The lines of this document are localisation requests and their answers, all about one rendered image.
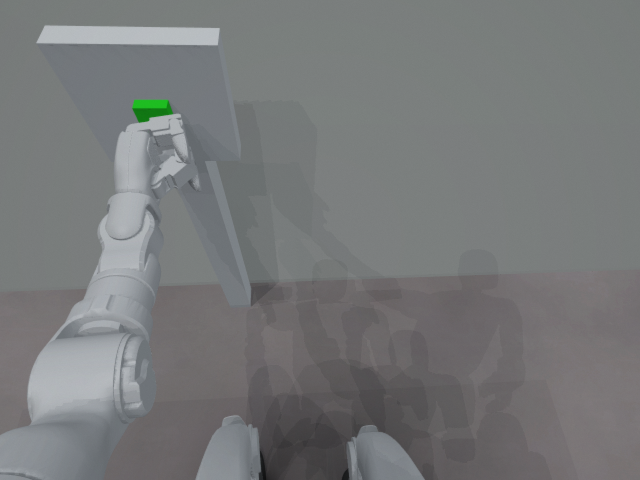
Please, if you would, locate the left robot upper arm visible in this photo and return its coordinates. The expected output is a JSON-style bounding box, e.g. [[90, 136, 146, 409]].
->
[[0, 332, 157, 480]]

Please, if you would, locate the robot right shin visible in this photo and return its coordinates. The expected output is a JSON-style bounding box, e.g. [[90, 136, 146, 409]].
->
[[357, 425, 378, 436]]

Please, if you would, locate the left robot hand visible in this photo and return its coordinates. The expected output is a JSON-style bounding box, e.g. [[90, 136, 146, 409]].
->
[[114, 114, 202, 206]]

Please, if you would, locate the robot left forearm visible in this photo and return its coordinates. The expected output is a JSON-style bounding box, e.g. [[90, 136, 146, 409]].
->
[[27, 192, 164, 421]]

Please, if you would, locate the button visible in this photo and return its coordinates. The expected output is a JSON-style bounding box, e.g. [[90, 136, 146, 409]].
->
[[132, 100, 173, 132]]

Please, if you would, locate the left robot thigh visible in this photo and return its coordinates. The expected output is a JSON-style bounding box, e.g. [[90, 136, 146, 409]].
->
[[195, 423, 261, 480]]

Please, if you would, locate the panel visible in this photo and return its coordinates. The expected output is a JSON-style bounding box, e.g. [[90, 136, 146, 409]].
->
[[36, 25, 251, 308]]

